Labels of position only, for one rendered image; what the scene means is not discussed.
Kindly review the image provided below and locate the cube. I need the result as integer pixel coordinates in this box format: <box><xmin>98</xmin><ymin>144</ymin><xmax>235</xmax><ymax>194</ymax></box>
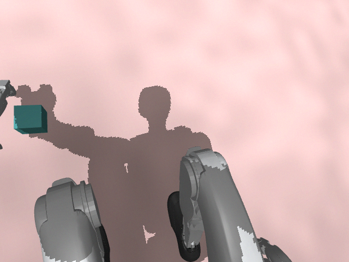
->
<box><xmin>14</xmin><ymin>105</ymin><xmax>47</xmax><ymax>134</ymax></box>

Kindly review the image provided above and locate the right robot foot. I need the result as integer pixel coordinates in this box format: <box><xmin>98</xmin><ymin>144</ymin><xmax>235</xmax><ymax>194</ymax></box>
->
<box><xmin>167</xmin><ymin>191</ymin><xmax>201</xmax><ymax>262</ymax></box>

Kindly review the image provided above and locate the left robot foot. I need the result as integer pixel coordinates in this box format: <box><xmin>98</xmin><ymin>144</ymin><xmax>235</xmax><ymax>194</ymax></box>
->
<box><xmin>99</xmin><ymin>224</ymin><xmax>110</xmax><ymax>262</ymax></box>

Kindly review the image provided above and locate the right robot hand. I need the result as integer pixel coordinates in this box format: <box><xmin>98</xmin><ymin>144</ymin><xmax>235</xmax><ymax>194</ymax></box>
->
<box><xmin>257</xmin><ymin>237</ymin><xmax>292</xmax><ymax>262</ymax></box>

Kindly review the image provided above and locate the left robot hand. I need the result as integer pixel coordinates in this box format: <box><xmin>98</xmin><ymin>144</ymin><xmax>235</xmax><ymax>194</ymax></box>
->
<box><xmin>0</xmin><ymin>80</ymin><xmax>16</xmax><ymax>150</ymax></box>

